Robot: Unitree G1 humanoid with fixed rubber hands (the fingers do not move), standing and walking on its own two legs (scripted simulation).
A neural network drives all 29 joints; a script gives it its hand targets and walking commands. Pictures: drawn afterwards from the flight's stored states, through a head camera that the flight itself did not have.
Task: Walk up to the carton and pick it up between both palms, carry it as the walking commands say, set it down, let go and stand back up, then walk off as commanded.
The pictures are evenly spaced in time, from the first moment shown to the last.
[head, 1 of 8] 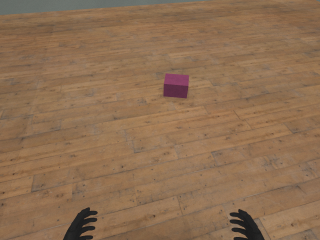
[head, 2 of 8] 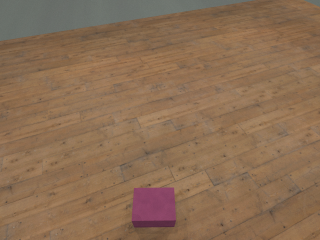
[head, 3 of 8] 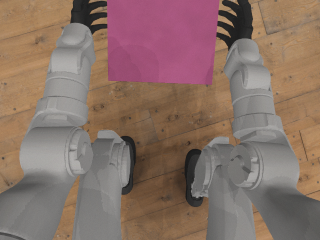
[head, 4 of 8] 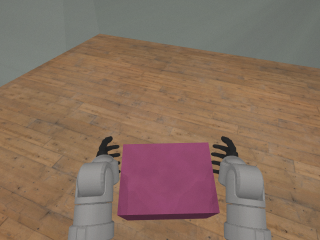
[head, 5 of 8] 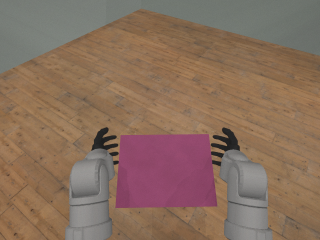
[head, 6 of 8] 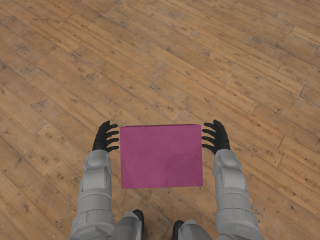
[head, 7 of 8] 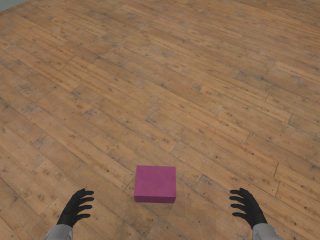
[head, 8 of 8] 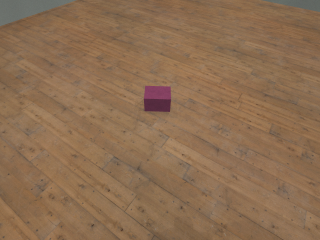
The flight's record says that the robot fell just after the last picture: no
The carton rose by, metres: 0.69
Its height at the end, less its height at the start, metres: +0.00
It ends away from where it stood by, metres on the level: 1.01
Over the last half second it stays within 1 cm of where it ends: yes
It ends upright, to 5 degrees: yes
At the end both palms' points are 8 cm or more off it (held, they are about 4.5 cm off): yes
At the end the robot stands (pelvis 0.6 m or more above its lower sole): yes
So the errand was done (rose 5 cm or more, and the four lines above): yes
